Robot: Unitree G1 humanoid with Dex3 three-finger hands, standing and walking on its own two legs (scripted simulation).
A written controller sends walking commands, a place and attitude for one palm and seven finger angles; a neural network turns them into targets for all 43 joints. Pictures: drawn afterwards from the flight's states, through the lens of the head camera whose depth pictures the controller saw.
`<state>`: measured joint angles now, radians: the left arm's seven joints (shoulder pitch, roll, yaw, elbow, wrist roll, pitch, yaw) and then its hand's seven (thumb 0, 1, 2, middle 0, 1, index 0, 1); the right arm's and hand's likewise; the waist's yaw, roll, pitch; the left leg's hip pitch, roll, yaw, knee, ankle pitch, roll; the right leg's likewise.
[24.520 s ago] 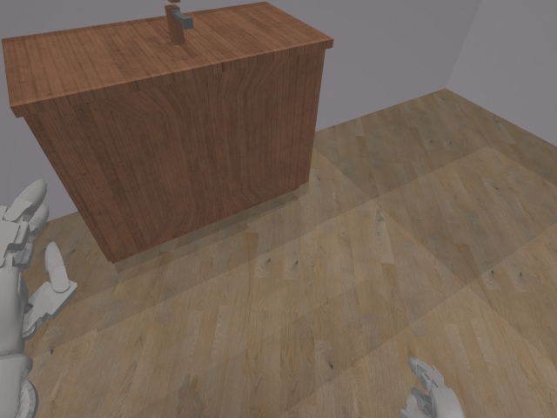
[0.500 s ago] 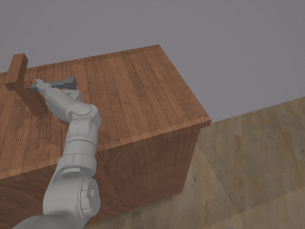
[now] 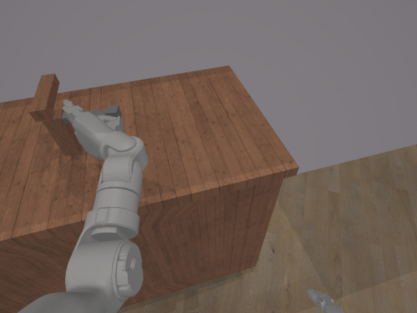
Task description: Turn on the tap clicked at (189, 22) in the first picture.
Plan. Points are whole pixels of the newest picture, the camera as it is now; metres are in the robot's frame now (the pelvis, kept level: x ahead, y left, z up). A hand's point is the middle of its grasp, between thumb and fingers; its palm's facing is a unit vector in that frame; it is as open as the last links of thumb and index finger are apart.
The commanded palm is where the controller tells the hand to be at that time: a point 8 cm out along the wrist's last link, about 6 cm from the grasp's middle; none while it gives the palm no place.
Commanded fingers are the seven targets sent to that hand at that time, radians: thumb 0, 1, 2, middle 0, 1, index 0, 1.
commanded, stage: lift the hand up off the lever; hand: left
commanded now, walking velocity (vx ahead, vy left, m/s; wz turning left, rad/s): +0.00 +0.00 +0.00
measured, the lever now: (113, 114) +0.49 +0.23 +0.14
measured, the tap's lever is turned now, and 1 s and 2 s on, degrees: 80 80 80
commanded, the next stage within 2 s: draw the hand back beside the body in 1.58 s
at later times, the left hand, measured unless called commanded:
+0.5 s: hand (113, 120) +0.41 +0.19 +0.18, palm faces +0.79 -0.61 -0.06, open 7.8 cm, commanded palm +0.37 +0.21 +0.18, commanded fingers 0.00 0.90 0.90 -0.15 -0.15 -0.15 -0.15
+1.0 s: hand (115, 108) +0.43 +0.19 +0.19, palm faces +0.79 -0.61 -0.07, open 7.8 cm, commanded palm +0.37 +0.22 +0.20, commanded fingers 0.00 0.90 0.90 -0.15 -0.15 -0.15 -0.15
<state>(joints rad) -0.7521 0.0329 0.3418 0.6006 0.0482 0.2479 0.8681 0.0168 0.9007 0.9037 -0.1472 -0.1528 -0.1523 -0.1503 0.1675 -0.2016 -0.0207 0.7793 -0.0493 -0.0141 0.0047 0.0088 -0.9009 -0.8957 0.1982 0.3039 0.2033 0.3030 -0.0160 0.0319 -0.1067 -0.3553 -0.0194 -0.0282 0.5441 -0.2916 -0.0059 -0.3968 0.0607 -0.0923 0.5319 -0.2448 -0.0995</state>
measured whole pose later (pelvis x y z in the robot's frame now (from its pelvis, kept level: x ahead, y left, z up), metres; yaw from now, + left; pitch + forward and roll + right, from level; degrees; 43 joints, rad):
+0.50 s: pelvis -0.01 +0.00 +0.00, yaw +0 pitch +3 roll +1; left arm -0.71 0.03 0.30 0.49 0.02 0.34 0.85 0.02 0.90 0.90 -0.15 -0.15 -0.15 -0.15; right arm 0.15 -0.21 -0.02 0.80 -0.03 -0.02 -0.01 0.01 -0.90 -0.90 0.20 0.30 0.20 0.30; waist 0.00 0.04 -0.09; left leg -0.28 -0.02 -0.03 0.49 -0.27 -0.01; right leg -0.32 0.06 -0.10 0.48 -0.22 -0.10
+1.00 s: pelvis +0.00 -0.01 +0.01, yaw +0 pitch +3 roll +1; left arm -0.76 0.05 0.32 0.49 0.01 0.39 0.84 0.02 0.90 0.90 -0.15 -0.15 -0.15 -0.15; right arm 0.14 -0.22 -0.01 0.80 -0.02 -0.01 -0.02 0.01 -0.90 -0.90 0.20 0.30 0.20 0.30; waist 0.01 0.04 -0.08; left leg -0.26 -0.01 -0.03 0.46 -0.26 -0.02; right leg -0.30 0.07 -0.09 0.45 -0.22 -0.11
